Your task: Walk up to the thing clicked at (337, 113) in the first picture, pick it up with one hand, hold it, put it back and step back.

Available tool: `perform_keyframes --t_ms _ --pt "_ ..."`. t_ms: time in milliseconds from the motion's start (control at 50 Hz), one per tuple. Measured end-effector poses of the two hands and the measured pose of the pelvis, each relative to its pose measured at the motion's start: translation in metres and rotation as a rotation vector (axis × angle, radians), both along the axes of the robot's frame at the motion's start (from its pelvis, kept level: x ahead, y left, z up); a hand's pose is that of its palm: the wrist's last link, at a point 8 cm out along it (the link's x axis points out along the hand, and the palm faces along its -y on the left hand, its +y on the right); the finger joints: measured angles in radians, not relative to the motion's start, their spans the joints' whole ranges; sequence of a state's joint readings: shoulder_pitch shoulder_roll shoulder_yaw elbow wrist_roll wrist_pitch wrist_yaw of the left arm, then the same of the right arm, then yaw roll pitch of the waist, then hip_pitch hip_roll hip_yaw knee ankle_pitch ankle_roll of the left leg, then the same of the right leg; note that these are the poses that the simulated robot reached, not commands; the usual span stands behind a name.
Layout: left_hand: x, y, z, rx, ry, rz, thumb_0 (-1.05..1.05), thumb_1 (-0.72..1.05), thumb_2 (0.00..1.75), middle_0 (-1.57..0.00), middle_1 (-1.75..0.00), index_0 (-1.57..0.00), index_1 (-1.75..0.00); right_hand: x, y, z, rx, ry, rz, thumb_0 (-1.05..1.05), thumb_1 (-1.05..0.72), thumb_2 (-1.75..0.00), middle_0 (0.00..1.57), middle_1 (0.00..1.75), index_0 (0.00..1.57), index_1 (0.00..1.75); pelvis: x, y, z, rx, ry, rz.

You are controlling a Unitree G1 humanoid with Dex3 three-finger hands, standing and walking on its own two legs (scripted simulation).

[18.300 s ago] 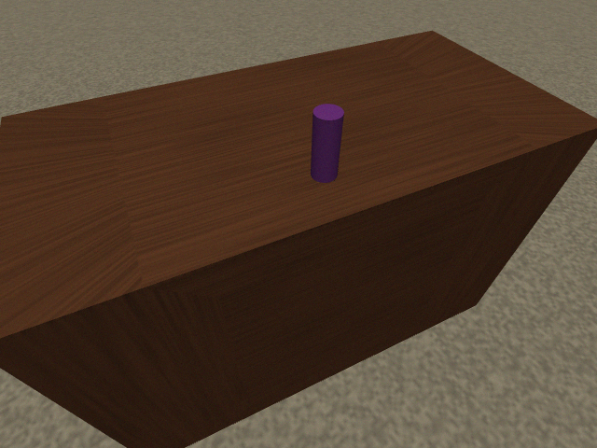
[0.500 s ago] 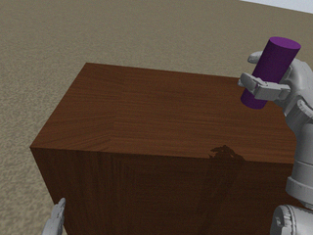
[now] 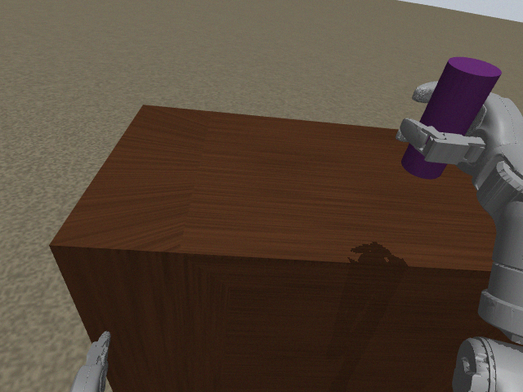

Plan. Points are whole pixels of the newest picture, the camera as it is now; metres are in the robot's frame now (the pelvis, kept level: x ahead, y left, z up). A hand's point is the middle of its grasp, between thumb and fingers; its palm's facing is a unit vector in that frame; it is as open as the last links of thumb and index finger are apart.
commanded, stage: crouch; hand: right
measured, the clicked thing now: (444, 122) +0.34 -0.17 +0.33
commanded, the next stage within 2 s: lower in 1.28 s
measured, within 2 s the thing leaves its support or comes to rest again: neither
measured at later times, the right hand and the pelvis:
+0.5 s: hand (401, 158) +0.39 -0.17 +0.25, palm faces +0.15 +0.99 -0.01, open 6.9 cm; pelvis -0.01 +0.00 +0.00, yaw +1 degrees
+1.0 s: hand (383, 163) +0.44 -0.17 +0.21, palm faces +0.16 +0.99 -0.01, open 6.9 cm; pelvis +0.01 +0.00 +0.00, yaw +2 degrees
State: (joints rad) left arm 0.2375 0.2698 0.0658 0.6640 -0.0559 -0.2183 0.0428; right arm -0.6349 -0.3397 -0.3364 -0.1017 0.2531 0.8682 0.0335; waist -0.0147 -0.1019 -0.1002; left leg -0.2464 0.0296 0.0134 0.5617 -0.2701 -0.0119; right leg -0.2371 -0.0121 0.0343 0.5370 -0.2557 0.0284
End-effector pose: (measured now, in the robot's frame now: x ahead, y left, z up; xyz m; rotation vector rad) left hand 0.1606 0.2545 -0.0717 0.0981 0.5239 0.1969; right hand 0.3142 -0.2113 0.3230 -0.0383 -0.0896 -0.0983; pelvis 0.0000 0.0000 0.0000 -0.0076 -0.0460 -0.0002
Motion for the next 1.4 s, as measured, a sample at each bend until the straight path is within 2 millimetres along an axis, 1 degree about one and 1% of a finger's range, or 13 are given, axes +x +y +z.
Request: perform_keyframes --t_ms 120,200,280,420,480,620,780,880,1000,1120,1200,1320,1400 --pt "0.0 0.0 0.002 0.003 -0.007 -0.002 -0.01 -0.53 0.05 -0.06 -0.05 -0.06 -0.06 0.002 0.004 0.003 0.006 -0.003 0.02 -0.01 0.02 -1.11 0.9 1.07 0.91 1.06 0.0 0.0 0.0 0.0 0.0 -0.001" --pt "0.001 0.004 0.006 0.009 -0.022 0.011 -0.01 -0.53 0.05 -0.06 -0.05 -0.06 -0.05 0.007 0.004 -0.002 0.018 0.025 0.016 -0.01 0.02 -1.11 0.9 1.07 0.91 1.06 -0.001 0.0 0.001 -0.001 -0.003 0.0" --pt "-0.001 0.006 0.007 0.016 -0.025 0.015 -0.01 -0.53 0.05 -0.05 -0.05 -0.06 -0.05 0.015 0.002 -0.016 0.031 0.07 0.003 -0.01 0.02 -1.11 0.9 1.08 0.91 1.07 -0.001 0.001 0.001 -0.002 -0.001 0.003" --pt "-0.012 0.0 0.003 0.016 0.002 0.014 -0.01 -0.52 0.05 -0.05 -0.05 -0.06 -0.05 0.035 -0.004 -0.054 0.049 0.152 -0.036 -0.01 0.03 -1.11 0.9 1.08 0.91 1.07 -0.004 0.002 0.0 -0.003 0.01 0.008" --pt "-0.018 0.001 0.001 0.026 0.013 0.028 -0.01 -0.52 0.05 -0.05 -0.05 -0.06 -0.05 0.044 -0.005 -0.065 0.047 0.154 -0.05 -0.01 0.03 -1.12 0.9 1.09 0.91 1.08 -0.005 0.002 -0.001 -0.004 0.016 0.012" --pt "-0.027 0.007 -0.001 0.057 0.038 0.061 -0.01 -0.52 0.05 -0.06 -0.05 -0.06 -0.05 0.067 -0.003 -0.078 0.05 0.124 -0.047 0.0 0.03 -1.12 0.9 1.08 0.91 1.07 -0.005 0.001 -0.002 -0.002 0.034 0.022" --pt "-0.028 0.012 -0.002 0.058 0.058 0.089 -0.01 -0.52 0.05 -0.06 -0.05 -0.06 -0.05 0.087 -0.004 -0.095 0.047 0.134 -0.05 0.0 0.03 -1.12 0.9 1.08 0.91 1.07 0.0 0.0 -0.002 -0.002 0.057 0.033" --pt "-0.026 0.008 -0.003 0.05 0.075 0.079 -0.01 -0.52 0.05 -0.06 -0.05 -0.06 -0.05 0.093 -0.007 -0.104 0.05 0.125 -0.055 0.0 0.03 -1.12 0.9 1.08 0.91 1.07 0.003 0.001 -0.002 -0.002 0.066 0.032" --pt "-0.023 0.01 -0.002 0.059 0.087 0.083 -0.01 -0.52 0.05 -0.06 -0.05 -0.06 -0.05 0.101 -0.011 -0.111 0.039 0.12 -0.06 0.0 0.03 -1.12 0.9 1.08 0.91 1.07 0.005 0.001 -0.002 -0.001 0.078 0.031" --pt "-0.021 0.007 -0.004 0.056 0.099 0.076 -0.01 -0.52 0.05 -0.06 -0.05 -0.06 -0.05 0.108 -0.011 -0.122 0.035 0.129 -0.052 0.0 0.03 -1.12 0.9 1.09 0.91 1.07 0.007 0.001 -0.002 -0.001 0.092 0.032" --pt "-0.021 0.009 -0.001 0.065 0.088 0.082 -0.01 -0.52 0.05 -0.06 -0.05 -0.06 -0.05 0.113 -0.011 -0.123 0.038 0.114 -0.049 0.0 0.03 -1.12 0.9 1.09 0.91 1.07 0.008 0.0 -0.002 -0.002 0.098 0.033" --pt "-0.023 0.008 -0.004 0.065 0.117 0.087 -0.01 -0.52 0.05 -0.06 -0.05 -0.06 -0.05 0.121 -0.011 -0.128 0.037 0.112 -0.044 0.0 0.03 -1.12 0.9 1.09 0.91 1.07 0.01 -0.001 -0.003 -0.001 0.114 0.037" --pt "-0.023 0.007 -0.003 0.067 0.117 0.088 -0.01 -0.52 0.05 -0.06 -0.05 -0.06 -0.05 0.126 -0.012 -0.13 0.036 0.106 -0.048 0.0 0.03 -1.12 0.9 1.09 0.91 1.07 0.011 -0.001 -0.003 -0.001 0.12 0.038"
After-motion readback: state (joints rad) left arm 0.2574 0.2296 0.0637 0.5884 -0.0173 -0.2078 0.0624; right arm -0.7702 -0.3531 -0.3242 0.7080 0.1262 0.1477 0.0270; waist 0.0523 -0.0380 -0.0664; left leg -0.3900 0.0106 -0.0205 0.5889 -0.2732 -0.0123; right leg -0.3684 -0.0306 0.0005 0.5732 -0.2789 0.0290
